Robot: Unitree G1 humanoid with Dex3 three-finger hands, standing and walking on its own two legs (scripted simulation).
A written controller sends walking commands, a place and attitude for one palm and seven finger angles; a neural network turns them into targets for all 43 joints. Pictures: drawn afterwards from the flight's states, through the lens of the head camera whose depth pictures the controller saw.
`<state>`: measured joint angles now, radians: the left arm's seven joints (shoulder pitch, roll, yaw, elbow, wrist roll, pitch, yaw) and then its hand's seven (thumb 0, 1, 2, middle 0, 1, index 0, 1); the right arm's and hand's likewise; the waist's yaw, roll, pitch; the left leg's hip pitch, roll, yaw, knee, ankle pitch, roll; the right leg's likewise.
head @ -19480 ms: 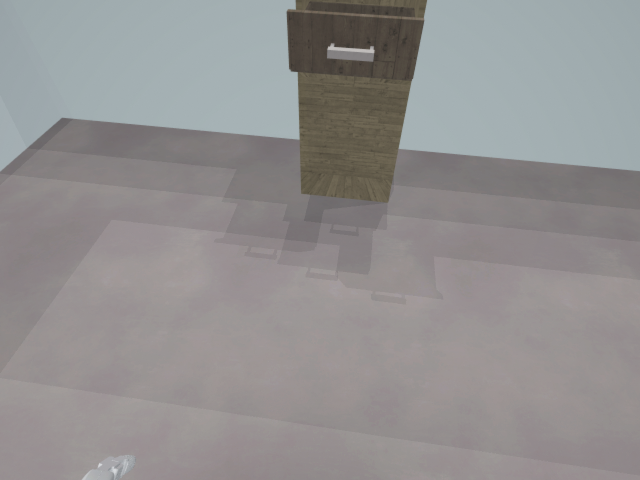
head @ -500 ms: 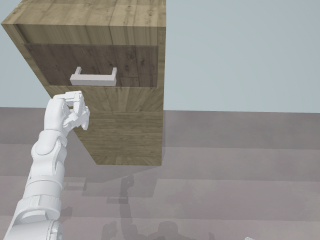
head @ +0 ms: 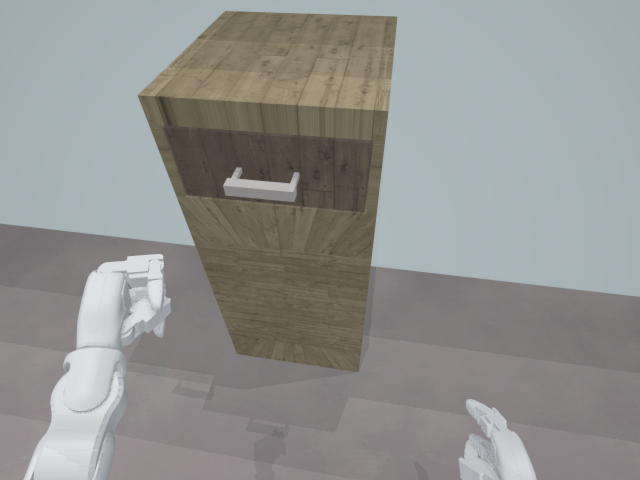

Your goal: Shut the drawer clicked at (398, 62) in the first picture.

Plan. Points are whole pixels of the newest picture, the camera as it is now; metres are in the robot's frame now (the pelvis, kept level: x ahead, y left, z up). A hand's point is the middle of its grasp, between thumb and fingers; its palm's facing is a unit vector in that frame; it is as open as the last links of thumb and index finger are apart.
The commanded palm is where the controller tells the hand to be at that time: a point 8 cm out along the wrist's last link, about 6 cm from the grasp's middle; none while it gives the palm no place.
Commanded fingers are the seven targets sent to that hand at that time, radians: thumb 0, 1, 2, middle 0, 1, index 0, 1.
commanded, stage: draw the hand back to the body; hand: left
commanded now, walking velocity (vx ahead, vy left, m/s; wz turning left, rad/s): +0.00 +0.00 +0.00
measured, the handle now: (263, 182) +0.60 +0.17 +0.03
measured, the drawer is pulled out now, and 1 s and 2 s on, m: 0.00 0.00 0.00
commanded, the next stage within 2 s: step back with the hand held close in 0.56 s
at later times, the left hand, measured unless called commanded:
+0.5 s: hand (57, 377) +0.16 +0.24 +0.17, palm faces +0.43 -0.80 -0.41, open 3.3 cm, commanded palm +0.12 +0.28 +0.18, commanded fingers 0.00 0.90 0.90 -1.40 -1.60 -1.40 -1.60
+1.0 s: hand (77, 388) +0.16 +0.23 +0.14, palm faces +0.30 -0.81 -0.50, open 3.2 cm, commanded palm +0.10 +0.28 +0.18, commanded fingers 0.00 0.90 0.90 -1.40 -1.60 -1.40 -1.60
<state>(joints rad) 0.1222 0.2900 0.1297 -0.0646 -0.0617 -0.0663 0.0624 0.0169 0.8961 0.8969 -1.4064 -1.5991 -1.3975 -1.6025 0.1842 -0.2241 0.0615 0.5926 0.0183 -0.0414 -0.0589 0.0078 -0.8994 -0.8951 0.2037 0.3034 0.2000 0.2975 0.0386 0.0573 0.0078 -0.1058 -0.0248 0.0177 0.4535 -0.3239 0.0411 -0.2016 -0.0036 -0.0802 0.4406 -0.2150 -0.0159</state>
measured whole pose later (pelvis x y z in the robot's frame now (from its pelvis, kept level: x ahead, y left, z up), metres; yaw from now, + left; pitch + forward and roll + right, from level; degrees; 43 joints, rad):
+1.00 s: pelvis -0.03 +0.00 +0.00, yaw +0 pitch +1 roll +0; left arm 0.63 0.36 0.32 -0.51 -0.04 -0.18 0.11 0.01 0.89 0.90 -1.41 -1.60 -1.40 -1.60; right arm 0.20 -0.25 -0.02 0.59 0.00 -0.03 -0.07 0.01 -0.90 -0.90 0.20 0.30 0.20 0.30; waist -0.01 0.05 0.03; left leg -0.21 -0.04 0.02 0.47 -0.27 0.05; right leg -0.30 -0.02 -0.08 0.45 -0.16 -0.01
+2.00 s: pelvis -0.19 -0.04 +0.00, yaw -1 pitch +5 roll +1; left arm 0.69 0.49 0.45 -0.65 -0.05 -0.25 0.11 0.01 0.88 0.89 -1.41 -1.60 -1.40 -1.60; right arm 0.16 -0.19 -0.01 0.59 0.00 -0.04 -0.08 0.01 -0.90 -0.89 0.21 0.30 0.20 0.30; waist 0.00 -0.05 -0.05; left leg -0.49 -0.02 0.01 0.82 -0.35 -0.01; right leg -0.28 0.04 0.03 0.46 -0.26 -0.05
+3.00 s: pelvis -0.41 -0.09 +0.00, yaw +3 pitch -1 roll +2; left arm 0.62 0.35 0.33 -0.56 0.00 -0.22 0.13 0.01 0.89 0.90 -1.41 -1.60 -1.40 -1.60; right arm 0.28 -0.21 0.01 0.64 -0.03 -0.13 -0.10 0.01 -0.90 -0.89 0.21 0.30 0.20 0.30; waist 0.00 -0.05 -0.06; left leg -0.27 0.01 0.10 0.58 -0.40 0.06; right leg -0.35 -0.01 -0.09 0.50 -0.27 -0.06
